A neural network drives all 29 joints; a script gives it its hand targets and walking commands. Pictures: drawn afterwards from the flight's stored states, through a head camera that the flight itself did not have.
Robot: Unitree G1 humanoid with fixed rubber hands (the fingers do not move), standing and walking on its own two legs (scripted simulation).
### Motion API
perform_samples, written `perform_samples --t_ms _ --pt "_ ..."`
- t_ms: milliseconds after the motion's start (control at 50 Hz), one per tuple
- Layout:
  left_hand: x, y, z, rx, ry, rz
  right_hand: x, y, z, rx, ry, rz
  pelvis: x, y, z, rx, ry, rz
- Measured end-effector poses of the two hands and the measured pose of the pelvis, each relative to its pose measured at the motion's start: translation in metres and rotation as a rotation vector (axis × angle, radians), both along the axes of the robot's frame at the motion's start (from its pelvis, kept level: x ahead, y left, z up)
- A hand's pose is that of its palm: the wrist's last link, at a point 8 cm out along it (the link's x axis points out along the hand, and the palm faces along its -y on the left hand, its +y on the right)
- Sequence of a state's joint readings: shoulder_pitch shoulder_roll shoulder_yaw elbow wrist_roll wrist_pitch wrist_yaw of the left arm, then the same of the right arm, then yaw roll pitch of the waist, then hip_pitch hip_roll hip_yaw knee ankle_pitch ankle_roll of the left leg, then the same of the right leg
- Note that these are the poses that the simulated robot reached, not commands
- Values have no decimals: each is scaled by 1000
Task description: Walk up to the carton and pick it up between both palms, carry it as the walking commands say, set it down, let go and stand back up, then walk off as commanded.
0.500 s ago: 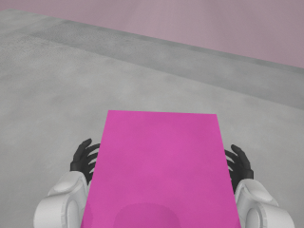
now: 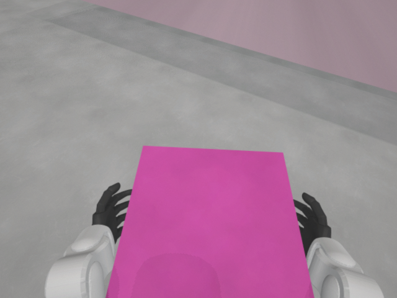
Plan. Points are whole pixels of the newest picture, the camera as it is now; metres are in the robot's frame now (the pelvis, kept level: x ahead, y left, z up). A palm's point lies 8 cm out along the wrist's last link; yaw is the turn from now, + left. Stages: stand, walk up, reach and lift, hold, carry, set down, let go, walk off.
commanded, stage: carry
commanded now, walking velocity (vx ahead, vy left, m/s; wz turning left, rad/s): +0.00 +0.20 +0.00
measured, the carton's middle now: (207, 239) +0.25 +0.00 +0.02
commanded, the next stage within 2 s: none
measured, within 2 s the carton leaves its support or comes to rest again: neither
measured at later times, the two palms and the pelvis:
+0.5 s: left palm out of the picture +0.21 +0.36 +0.08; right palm (207, 241) +0.22 +0.01 +0.08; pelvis -0.02 +0.17 -0.01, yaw +0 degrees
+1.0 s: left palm out of the picture +0.18 +0.49 +0.10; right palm (119, 250) +0.19 +0.14 +0.09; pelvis -0.05 +0.32 +0.00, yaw +0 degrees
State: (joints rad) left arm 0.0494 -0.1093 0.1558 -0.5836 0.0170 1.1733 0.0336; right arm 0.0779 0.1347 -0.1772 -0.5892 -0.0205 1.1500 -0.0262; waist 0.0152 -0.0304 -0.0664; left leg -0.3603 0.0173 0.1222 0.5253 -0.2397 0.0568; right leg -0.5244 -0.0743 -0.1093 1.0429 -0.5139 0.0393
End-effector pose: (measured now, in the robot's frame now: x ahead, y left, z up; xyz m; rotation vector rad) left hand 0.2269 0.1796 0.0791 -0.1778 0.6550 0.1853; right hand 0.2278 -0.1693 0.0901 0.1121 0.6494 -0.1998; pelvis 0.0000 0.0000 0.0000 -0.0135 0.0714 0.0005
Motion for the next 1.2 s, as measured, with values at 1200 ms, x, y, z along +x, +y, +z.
perform_samples --t_ms 1200 --pt "-57 411 -5 17 25 3 -49 411 -5 -14 26 22 -58 405 -2 1 -4 3"
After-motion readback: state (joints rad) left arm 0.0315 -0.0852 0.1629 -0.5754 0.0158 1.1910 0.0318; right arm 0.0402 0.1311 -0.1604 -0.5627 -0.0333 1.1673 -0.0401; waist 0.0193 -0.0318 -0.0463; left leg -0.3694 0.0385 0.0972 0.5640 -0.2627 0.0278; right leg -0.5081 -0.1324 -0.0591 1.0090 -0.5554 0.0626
